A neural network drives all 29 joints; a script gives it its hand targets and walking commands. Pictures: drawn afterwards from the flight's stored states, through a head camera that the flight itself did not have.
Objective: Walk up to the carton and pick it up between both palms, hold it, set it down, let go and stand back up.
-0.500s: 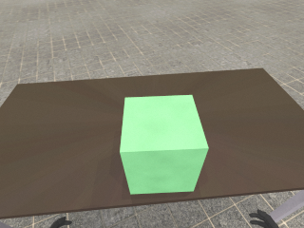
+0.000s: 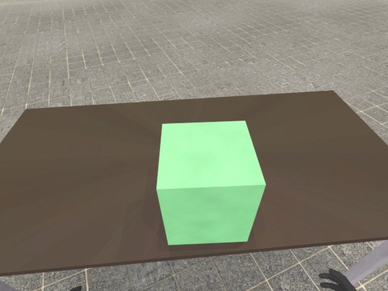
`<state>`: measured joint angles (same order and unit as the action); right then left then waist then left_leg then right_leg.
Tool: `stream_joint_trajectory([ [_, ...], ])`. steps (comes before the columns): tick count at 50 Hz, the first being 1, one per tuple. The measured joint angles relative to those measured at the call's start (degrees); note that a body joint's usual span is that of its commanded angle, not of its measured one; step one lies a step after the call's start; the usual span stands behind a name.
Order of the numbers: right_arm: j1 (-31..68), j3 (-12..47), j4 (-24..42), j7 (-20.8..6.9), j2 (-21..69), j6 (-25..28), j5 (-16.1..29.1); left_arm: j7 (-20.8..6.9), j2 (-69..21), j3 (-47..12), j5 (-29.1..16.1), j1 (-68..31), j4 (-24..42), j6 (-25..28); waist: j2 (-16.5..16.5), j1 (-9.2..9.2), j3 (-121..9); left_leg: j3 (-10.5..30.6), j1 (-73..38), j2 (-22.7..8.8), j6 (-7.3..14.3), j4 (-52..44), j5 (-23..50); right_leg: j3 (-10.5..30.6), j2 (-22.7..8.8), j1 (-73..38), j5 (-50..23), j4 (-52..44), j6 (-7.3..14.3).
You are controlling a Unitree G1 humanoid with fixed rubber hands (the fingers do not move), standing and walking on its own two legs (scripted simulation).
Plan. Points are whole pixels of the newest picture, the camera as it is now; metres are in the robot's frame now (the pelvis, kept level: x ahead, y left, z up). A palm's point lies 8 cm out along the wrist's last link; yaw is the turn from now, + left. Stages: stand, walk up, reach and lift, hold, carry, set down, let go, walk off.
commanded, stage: stand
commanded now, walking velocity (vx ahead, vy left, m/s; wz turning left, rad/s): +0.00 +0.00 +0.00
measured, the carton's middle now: (205, 184) +0.41 +0.02 -0.01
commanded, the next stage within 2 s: none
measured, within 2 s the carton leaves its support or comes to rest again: neither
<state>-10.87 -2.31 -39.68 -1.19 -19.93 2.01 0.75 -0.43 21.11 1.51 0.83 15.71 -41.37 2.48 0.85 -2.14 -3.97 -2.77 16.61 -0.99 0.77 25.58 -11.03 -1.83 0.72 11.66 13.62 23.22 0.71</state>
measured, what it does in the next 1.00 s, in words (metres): stands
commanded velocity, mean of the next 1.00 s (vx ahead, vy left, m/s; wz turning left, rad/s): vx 0.00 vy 0.00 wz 0.00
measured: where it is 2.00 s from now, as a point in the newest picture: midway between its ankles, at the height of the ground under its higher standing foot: outside the picture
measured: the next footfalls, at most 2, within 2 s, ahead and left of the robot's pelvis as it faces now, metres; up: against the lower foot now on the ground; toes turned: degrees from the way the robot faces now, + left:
none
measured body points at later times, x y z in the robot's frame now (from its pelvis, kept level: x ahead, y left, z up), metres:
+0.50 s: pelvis -0.01 +0.00 +0.00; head -0.02 +0.00 +0.45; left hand +0.09 +0.31 -0.10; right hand +0.16 -0.28 -0.08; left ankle +0.02 +0.11 -0.74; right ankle -0.02 -0.11 -0.74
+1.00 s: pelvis -0.01 +0.00 +0.00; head -0.03 +0.00 +0.45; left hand +0.07 +0.31 -0.10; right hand +0.14 -0.28 -0.09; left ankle +0.02 +0.11 -0.74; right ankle -0.02 -0.11 -0.74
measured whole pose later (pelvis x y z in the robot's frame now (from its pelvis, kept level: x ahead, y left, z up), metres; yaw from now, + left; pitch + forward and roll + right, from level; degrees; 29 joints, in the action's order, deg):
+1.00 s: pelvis -0.01 +0.00 +0.00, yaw +0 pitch +1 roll -1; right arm -10.9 -2.1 -44.9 -1.2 -20.1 1.8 0.7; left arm -0.5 21.1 1.5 0.8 14.2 -49.0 2.6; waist 1.4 -2.1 -4.0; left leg -2.8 16.6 -1.0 1.0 25.6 -9.9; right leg -1.8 0.7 11.7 12.5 23.2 0.5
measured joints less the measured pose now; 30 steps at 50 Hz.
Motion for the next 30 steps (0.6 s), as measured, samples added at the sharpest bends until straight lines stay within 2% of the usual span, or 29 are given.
stream_joint_trajectory([
  [30,0.0,0.05,-2.88,0.0,-0.1,-0.21,0.0,-0.06,0.01,0.0,0.0,-0.86,-4.73,0.09,0.15,0.0,0.0,0.01,0.0,0.0,0.12,0.0,0.6,0.0,-0.01,0.0,-0.61,0.0,-0.11],
])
